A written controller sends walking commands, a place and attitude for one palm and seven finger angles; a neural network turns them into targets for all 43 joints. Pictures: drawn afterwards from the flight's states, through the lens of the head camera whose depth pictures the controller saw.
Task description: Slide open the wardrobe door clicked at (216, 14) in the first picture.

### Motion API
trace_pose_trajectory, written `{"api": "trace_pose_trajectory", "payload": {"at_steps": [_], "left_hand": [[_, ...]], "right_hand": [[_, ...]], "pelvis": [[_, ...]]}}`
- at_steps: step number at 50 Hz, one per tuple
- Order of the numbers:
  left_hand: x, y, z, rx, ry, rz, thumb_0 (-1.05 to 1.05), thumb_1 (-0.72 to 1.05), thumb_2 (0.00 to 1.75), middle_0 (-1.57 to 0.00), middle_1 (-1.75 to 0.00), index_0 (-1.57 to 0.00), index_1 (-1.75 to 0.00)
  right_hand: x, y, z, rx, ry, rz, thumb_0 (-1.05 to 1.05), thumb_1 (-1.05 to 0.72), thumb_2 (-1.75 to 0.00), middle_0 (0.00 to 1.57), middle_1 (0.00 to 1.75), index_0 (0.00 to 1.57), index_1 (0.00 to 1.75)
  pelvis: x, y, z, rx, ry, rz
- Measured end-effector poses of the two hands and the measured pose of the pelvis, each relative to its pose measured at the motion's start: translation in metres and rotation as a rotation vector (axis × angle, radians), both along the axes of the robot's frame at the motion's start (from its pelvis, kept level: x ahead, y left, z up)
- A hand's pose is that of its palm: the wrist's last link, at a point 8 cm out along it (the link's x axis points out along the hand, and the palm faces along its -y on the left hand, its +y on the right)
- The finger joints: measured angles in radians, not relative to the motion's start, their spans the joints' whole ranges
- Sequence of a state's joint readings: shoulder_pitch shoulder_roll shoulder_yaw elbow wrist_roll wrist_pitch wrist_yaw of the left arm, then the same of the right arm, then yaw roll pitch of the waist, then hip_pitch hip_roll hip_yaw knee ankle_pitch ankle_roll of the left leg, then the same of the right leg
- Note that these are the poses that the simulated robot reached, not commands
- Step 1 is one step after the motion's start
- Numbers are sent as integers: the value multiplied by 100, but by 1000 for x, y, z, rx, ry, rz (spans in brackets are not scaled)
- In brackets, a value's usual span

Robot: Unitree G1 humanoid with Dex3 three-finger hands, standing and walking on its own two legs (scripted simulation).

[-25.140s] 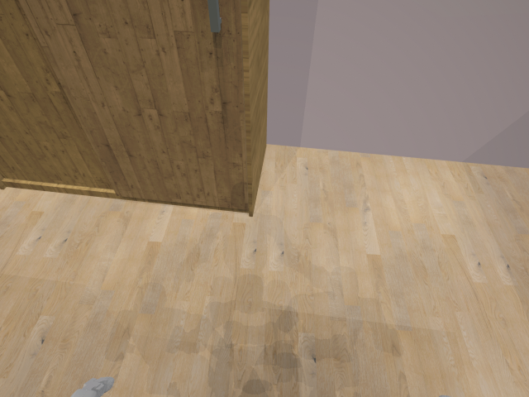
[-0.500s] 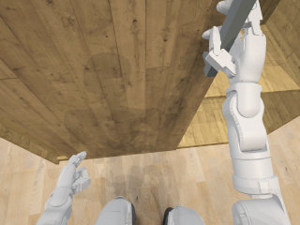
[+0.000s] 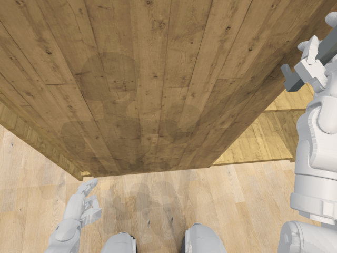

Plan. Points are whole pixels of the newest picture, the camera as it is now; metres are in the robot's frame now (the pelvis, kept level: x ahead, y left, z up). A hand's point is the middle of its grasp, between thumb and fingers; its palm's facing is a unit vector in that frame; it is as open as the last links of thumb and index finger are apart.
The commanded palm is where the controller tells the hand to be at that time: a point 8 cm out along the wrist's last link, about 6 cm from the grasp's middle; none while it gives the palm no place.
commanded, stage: step sideways, sliding the door along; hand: right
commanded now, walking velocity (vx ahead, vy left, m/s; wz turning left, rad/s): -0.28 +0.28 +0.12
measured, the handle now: (336, 25) +0.45 -0.26 +0.25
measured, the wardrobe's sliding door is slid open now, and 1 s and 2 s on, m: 0.56 0.56 0.56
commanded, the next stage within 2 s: stop walking and hold the door there in 0.10 s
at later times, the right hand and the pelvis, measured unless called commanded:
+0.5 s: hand (310, 63) +0.42 -0.24 +0.20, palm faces +0.58 +0.76 -0.31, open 6.6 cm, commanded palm +0.37 -0.27 +0.19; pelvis +0.04 +0.08 +0.00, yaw +7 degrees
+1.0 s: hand (308, 64) +0.41 -0.23 +0.20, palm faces +0.49 +0.84 -0.24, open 6.6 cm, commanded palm +0.37 -0.26 +0.19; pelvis -0.01 +0.05 +0.00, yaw +12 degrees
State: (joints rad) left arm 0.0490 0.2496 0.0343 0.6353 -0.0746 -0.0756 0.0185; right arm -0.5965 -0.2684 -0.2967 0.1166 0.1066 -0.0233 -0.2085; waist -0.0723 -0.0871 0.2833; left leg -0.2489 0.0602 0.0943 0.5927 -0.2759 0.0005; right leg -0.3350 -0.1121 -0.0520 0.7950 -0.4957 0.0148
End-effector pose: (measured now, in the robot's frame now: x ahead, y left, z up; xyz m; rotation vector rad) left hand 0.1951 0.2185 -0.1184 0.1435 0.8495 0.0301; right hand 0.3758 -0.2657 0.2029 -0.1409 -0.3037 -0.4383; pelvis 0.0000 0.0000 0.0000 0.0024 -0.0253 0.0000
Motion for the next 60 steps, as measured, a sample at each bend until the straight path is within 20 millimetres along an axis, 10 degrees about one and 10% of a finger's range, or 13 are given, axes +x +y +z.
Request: {"api": "trace_pose_trajectory", "payload": {"at_steps": [11, 20, 30, 48, 60], "left_hand": [[0, 48, 35, 92, -3, -22, 1, 91, 90, -20, -29, -19, -30], [26, 99, 12, 29, -118, 65, 1, 90, 89, -20, -30, -20, -30], [-41, 147, 32, 162, -59, 248, 1, 91, 90, -20, -29, -19, -30], [-157, 92, 13, 114, 62, 352, 1, 90, 89, -20, -30, -20, -30], [-172, 105, 25, 185, 58, 410, 1, 90, 89, -20, -30, -20, -30]], "right_hand": [[-2, 4, -1, 23, -8, -29, -7, -71, -80, 46, 140, 19, 125], [-6, -1, 5, -206, 84, -175, -21, -60, -78, 46, 140, 24, 130], [-6, -3, 9, -180, 130, -161, -21, -57, -78, 46, 140, 31, 136], [-9, 0, 7, -123, 134, -92, -15, -66, -76, 46, 140, 20, 131], [-7, -4, 7, -105, 131, -45, -14, -64, -79, 46, 140, 23, 135]], "pelvis": [[15, 39, 9, 82, -45, 36], [39, 85, -15, 39, -52, 81], [30, 72, 4, -31, -28, 120], [-6, 52, 3, 22, 4, 215], [-8, 41, 5, 9, -6, 228]]}}
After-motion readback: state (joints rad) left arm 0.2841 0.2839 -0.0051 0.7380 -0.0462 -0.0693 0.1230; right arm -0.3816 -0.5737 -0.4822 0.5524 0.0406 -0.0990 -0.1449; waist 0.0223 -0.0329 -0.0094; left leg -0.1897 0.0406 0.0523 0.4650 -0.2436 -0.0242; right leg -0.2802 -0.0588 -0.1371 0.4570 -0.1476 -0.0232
